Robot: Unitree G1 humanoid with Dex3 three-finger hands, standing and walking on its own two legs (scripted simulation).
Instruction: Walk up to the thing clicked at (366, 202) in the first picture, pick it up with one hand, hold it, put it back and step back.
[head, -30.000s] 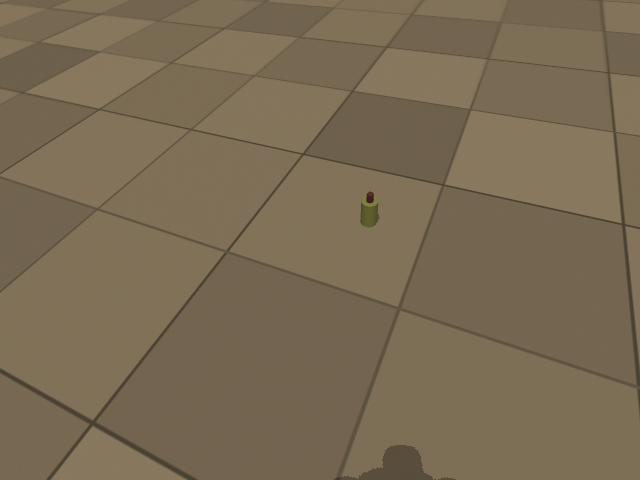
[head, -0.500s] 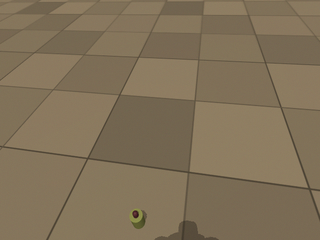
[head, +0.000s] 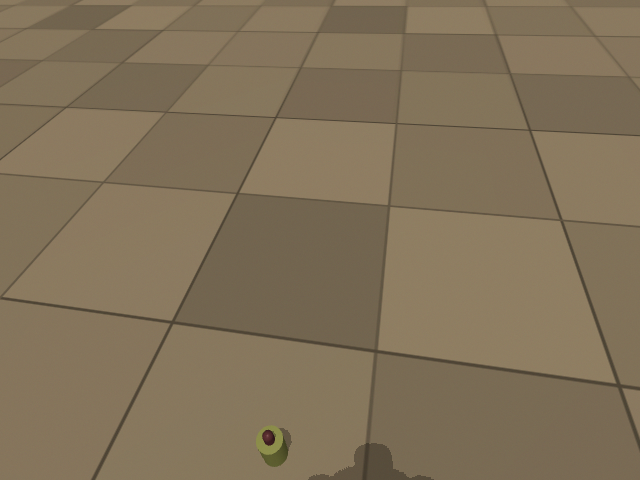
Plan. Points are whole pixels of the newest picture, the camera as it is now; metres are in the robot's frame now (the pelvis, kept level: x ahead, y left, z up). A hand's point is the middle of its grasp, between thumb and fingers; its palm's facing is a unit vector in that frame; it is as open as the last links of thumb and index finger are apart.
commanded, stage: stand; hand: left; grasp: from the side
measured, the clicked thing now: (271, 444) +0.38 +0.22 -0.70
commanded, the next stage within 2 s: step back in 0.16 s
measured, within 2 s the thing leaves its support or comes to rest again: neither
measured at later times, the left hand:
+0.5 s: hand out of the picture +0.07 +0.30 -0.19, palm faces +0.01 -0.93 -0.37, open 7.4 cm
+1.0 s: hand out of the picture -0.03 +0.29 -0.17, palm faces -0.06 -0.91 -0.40, open 7.4 cm
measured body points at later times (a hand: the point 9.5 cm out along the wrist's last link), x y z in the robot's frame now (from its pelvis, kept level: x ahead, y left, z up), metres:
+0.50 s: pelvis -0.04 +0.03 -0.03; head +0.02 +0.05 +0.41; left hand +0.07 +0.35 -0.16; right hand +0.03 -0.29 -0.15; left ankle -0.04 +0.12 -0.75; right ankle -0.02 -0.13 -0.74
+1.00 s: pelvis -0.14 +0.03 -0.03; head -0.09 +0.01 +0.42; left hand -0.03 +0.33 -0.14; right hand -0.04 -0.28 -0.16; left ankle -0.07 +0.13 -0.72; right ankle -0.14 -0.09 -0.75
